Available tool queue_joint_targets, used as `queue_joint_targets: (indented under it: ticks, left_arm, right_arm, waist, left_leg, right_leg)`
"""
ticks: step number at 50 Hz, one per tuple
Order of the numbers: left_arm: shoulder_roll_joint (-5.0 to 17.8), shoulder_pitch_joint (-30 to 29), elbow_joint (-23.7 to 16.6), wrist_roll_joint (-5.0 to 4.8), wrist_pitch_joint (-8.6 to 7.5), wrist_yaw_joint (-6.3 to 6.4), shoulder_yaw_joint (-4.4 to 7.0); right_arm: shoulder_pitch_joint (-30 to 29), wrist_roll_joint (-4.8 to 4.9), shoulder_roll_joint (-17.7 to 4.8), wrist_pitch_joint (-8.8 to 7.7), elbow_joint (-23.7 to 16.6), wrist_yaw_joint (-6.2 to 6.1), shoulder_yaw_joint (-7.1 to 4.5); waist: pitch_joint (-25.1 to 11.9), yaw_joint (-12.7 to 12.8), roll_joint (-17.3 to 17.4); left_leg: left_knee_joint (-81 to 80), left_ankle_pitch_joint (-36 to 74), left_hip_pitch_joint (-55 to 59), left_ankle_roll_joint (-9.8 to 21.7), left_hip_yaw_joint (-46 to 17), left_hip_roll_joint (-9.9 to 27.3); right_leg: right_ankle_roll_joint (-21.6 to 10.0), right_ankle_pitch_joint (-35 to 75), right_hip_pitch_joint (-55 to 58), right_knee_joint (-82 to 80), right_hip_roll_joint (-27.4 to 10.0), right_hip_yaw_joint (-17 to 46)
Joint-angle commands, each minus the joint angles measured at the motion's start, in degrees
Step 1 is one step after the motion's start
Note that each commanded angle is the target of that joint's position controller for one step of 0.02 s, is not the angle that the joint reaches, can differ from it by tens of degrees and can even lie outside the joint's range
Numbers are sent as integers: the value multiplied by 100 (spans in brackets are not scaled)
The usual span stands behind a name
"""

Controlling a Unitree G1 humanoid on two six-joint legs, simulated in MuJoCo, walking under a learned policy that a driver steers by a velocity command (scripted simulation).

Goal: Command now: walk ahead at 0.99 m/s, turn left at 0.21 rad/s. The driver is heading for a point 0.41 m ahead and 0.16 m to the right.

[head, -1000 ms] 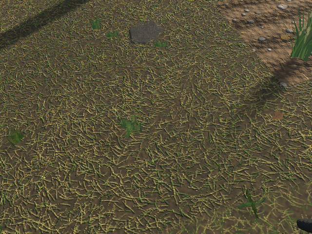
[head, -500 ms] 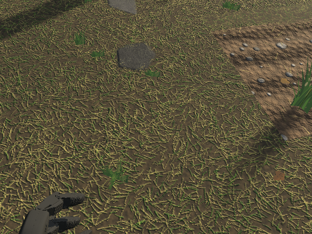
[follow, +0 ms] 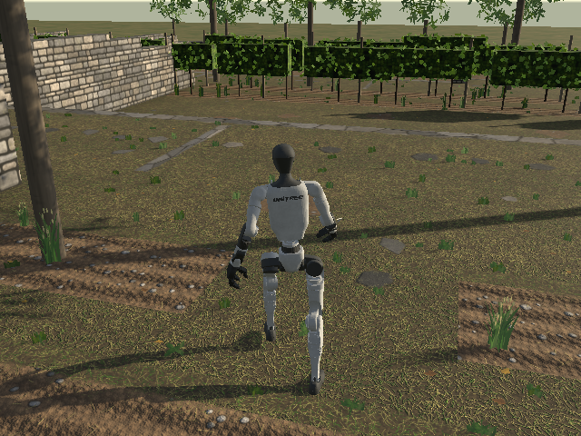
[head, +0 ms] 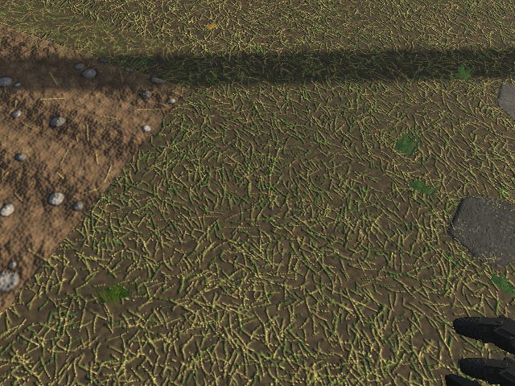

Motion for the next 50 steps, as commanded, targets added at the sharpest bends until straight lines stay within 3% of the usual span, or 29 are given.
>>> queue_joint_targets:
  ticks: [1,2,3,4,5,6,7,9,10,12,15,18,21,24,26,27,28,29,30,31,32,33,35,38,44,46,48,49,50]
  left_arm:
    - [1215,-394,-337,-74,6,3,154]
    - [1331,-325,-221,-26,88,27,136]
    - [1340,-508,-177,-4,162,46,79]
    - [848,-311,-235,68,118,56,-114]
    - [-248,714,-444,-99,0,-21,-405]
    - [417,90,-416,-339,-119,-13,-294]
    - [549,-633,-659,-499,-127,26,-204]
    - [271,-866,-678,-209,-64,97,-239]
    - [174,-473,-550,-217,61,67,-222]
    - [20,-292,-385,-274,314,20,-195]
    - [-181,-808,-492,-213,485,-6,-228]
    - [-241,-1336,-685,-28,370,-62,-272]
    - [-471,-2141,-981,105,150,-372,-408]
    - [68,-1518,-937,87,126,-470,-209]
    - [529,6,-534,93,225,-323,24]
    - [890,85,-495,91,298,-175,78]
    - [1187,-545,-771,343,245,-105,47]
    - [780,-554,-899,378,192,-202,-44]
    - [609,-907,-978,260,216,-257,-61]
    - [408,-1340,-889,72,205,-291,-123]
    - [168,-1537,-867,44,166,-267,-208]
    - [154,-1642,-814,127,157,-250,-212]
    - [139,-1768,-740,243,142,-244,-215]
    - [123,-1822,-569,265,135,-171,-227]
    - [183,-1990,-377,246,413,-40,-243]
    - [77,-2054,-312,201,476,-27,-295]
    - [-154,-1805,-178,194,480,-25,-387]
    - [-153,-1603,-133,255,453,-31,-382]
    - [-239,-1486,-117,212,461,-27,-370]
  right_arm:
    - [-107,-18,-358,-140,-418,89,-85]
    - [497,-13,-642,-108,-318,44,-231]
    - [1899,2,-922,-47,48,-57,-413]
    - [2979,5,-1296,46,394,-199,-548]
    - [2816,-218,-1891,-68,378,-213,-574]
    - [2896,-236,-1216,-173,319,-164,-442]
    - [2638,-230,-931,-264,447,-140,-354]
    - [1922,-262,-619,-380,588,-108,-309]
    - [1686,-362,-370,-446,599,-104,-265]
    - [1431,-262,-7,-528,723,-93,-222]
    - [1300,-228,-33,-583,907,-161,-253]
    - [1171,-334,-77,-560,925,-285,-211]
    - [1851,-179,-534,-508,1142,-426,-285]
    - [1965,-116,-1013,-281,1234,-518,-395]
    - [1502,-89,-1027,-121,1140,-491,-400]
    - [1755,-131,-662,-128,1087,-477,-305]
    - [3129,-200,241,-151,1162,-339,-46]
    - [3317,-36,-247,-246,1365,-244,-44]
    - [2532,95,-586,-208,1235,-251,-147]
    - [1891,23,-541,-141,1033,-347,-159]
    - [1661,-58,-516,-31,1043,-451,-174]
    - [1766,-81,-500,75,1079,-490,-189]
    - [1942,-113,-383,194,1144,-543,-195]
    - [1735,-176,-177,250,1141,-607,-126]
    - [1120,-127,-278,290,1183,-606,-147]
    - [1173,-170,-200,233,1260,-582,-134]
    - [1216,-291,-273,166,1294,-555,-127]
    - [1166,-302,-599,150,1240,-561,-176]
    - [1052,-277,-692,150,1387,-535,-221]
  waist:
    - [541,-882,-181]
    - [-10,-1325,-469]
    - [-743,-2164,-558]
    - [-1606,-2460,-248]
    - [-2687,-1427,1703]
    - [-2918,-1815,1053]
    - [-1618,-1765,761]
    - [-555,-1172,127]
    - [-605,-842,391]
    - [-416,-648,401]
    - [287,-612,224]
    - [708,-555,-15]
    - [739,-909,-300]
    - [-26,-468,218]
    - [-803,428,310]
    - [-1191,297,-521]
    - [-1997,-765,-2128]
    - [-3428,-398,-973]
    - [-2768,-322,-307]
    - [-1563,-532,249]
    - [-1146,-635,291]
    - [-964,-793,125]
    - [-925,-950,-144]
    - [-1133,-909,-305]
    - [-801,-626,-622]
    - [-685,-720,-600]
    - [-611,-747,-391]
    - [-553,-552,67]
    - [-478,-312,750]
  left_leg:
    - [-810,-427,1579,268,404,-627]
    - [-854,-734,2404,397,430,-770]
    - [-1075,-491,4215,519,474,-866]
    - [-488,-689,6493,433,-425,-159]
    - [-1665,-3411,7493,984,-3604,1431]
    - [-2660,-4468,7064,755,-4436,1452]
    - [-2959,-4074,6275,670,-3870,1437]
    - [-3084,-2489,4639,532,-2526,1167]
    - [-3163,-2041,4111,507,-2056,1108]
    - [-3508,-1395,3711,423,-1130,925]
    - [-3871,-421,3476,213,45,714]
    - [-3898,1712,3106,175,1026,250]
    - [-3756,2507,3511,246,1237,471]
    - [-2728,4357,4830,131,1135,677]
    - [-631,4323,4711,-109,1124,486]
    - [1110,1568,4097,-375,1123,-65]
    - [3800,-3702,1856,-768,474,-1045]
    - [4297,-3645,1805,-666,-1041,-1107]
    - [4029,-3447,1808,-576,-961,-816]
    - [3324,-3041,1557,-586,-649,-575]
    - [2936,-2774,1660,-610,-622,-385]
    - [2641,-2521,2061,-643,-644,-280]
    - [2054,-2439,2483,-715,-628,-188]
    - [943,-2257,2568,-815,-540,-74]
    - [-596,-1376,2853,-804,-367,-136]
    - [-1382,-1104,3166,-725,-241,-232]
    - [-2199,-421,3657,-538,-464,-35]
    - [-2243,32,3642,-360,-816,361]
    - [-2293,-1023,2962,-191,-809,247]
  right_leg:
    - [-1200,5812,-1212,-119,-1687,519]
    - [-1167,6858,-1001,764,-1739,605]
    - [-1057,7246,-1593,2275,-1564,559]
    - [-842,4833,-3179,4233,-1189,841]
    - [-627,-622,-4721,6617,-51,1555]
    - [-720,-524,-4917,7103,-118,2347]
    - [-657,-173,-5599,7260,-218,2154]
    - [-637,642,-5434,6764,-759,2019]
    - [-616,993,-4948,6708,-982,2132]
    - [-574,1136,-4698,6490,-1173,2079]
    - [-526,1608,-5273,6061,-1213,1993]
    - [-470,2615,-4967,4573,-710,1543]
    - [-515,3629,-4401,2785,-301,831]
    - [-730,3154,-3804,2284,308,725]
    - [-964,3300,-2257,2015,391,957]
    - [-942,5419,-1334,2028,-141,1676]
    - [-2244,8017,672,2739,-1696,3864]
    - [-2788,6975,793,2002,-2172,5071]
    - [-2602,5510,-34,1611,-1954,4474]
    - [-2258,4474,-1226,1241,-1645,3943]
    - [-2098,4222,-1947,1109,-1513,3639]
    - [-1989,4135,-2555,924,-1350,3391]
    - [-1911,4140,-3095,720,-1167,2986]
    - [-1910,4555,-3100,739,-1080,2463]
    - [-1622,858,-3369,333,-863,2450]
    - [-1458,228,-3401,488,-793,2480]
    - [-1009,-160,-3550,780,-520,2382]
    - [-790,-196,-3615,1159,-203,2115]
    - [-638,141,-3232,1222,112,1642]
